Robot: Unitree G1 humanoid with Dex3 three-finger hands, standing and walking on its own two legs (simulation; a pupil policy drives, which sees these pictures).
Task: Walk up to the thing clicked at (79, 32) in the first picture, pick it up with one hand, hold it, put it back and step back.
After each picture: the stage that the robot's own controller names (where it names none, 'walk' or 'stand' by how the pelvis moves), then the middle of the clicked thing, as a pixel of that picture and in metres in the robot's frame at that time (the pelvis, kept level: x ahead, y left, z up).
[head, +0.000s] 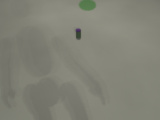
stand; (78, 33) +1.64 -0.03 -0.72
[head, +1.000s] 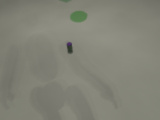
walk; (69, 47) +1.50 +0.18 -0.71
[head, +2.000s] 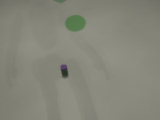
walk; (64, 70) +0.99 +0.23 -0.72
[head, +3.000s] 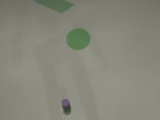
walk; (66, 105) +0.60 +0.18 -0.71
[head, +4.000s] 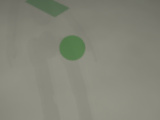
stand; out of the picture +0.41 +0.17 -0.70
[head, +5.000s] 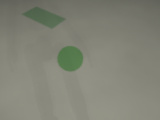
stand; out of the picture +0.36 +0.17 -0.72
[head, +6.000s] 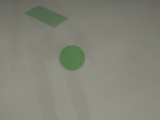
stand; out of the picture +0.37 +0.16 -0.73
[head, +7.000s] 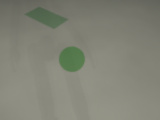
stand; out of the picture +0.36 +0.17 -0.73
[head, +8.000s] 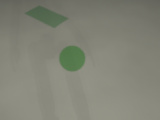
stand; out of the picture +0.35 +0.17 -0.73
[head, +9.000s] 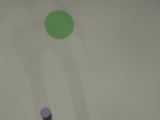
go down; (46, 114) +0.39 +0.18 -0.62
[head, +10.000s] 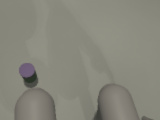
go down; (28, 73) +0.43 +0.22 -0.31
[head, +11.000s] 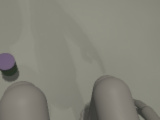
close in; (7, 65) +0.43 +0.24 -0.26
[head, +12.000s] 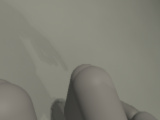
close; out of the picture +0.42 +0.27 -0.22
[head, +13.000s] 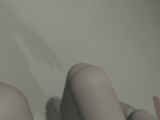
close; out of the picture +0.41 +0.28 -0.22
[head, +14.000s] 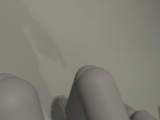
lift; out of the picture +0.37 +0.25 -0.23
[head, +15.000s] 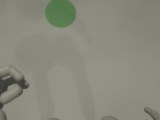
lift; out of the picture +0.27 +0.17 -0.52
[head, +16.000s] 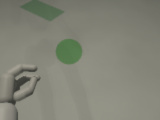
hold; out of the picture +0.21 +0.11 -0.70
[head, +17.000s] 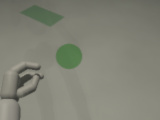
hold; out of the picture +0.20 +0.11 -0.71
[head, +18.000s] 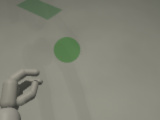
stand; out of the picture +0.21 +0.11 -0.70
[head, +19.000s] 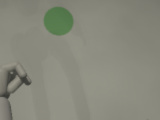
crouch; out of the picture +0.23 +0.12 -0.62
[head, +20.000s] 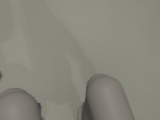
lower; (24, 109) +0.27 +0.15 -0.30
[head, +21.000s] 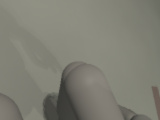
lower; out of the picture +0.26 +0.17 -0.25
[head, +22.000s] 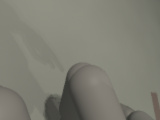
lower; out of the picture +0.25 +0.16 -0.25
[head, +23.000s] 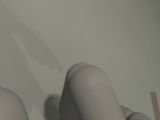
lower; out of the picture +0.24 +0.16 -0.25
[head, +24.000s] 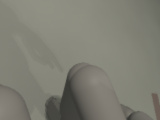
lower; out of the picture +0.25 +0.17 -0.25
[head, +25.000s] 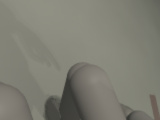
open; out of the picture +0.25 +0.16 -0.25
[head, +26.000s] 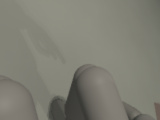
stand; out of the picture +0.25 +0.15 -0.25
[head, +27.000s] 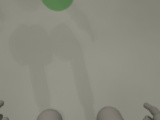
walk; out of the picture +0.23 +0.13 -0.53
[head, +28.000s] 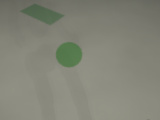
stand; out of the picture +0.19 +0.12 -0.69
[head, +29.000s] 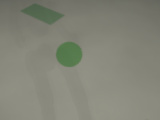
stand; out of the picture +0.19 +0.12 -0.69
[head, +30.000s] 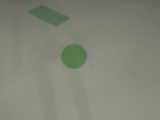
stand; out of the picture +0.20 +0.11 -0.74
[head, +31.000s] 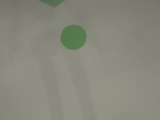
walk; out of the picture +0.25 +0.13 -0.71
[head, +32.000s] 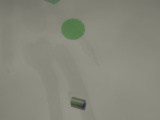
walk; (78, 102) +0.59 +0.08 -0.73
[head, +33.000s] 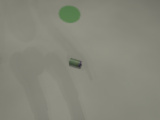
stand; (75, 62) +1.01 -0.01 -0.72
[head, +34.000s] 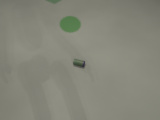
stand; (79, 62) +1.11 -0.01 -0.74
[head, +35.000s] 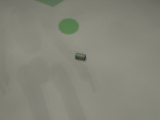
stand; (80, 56) +1.25 -0.03 -0.75
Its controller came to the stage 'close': yes
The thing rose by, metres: 0.24
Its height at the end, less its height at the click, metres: -0.02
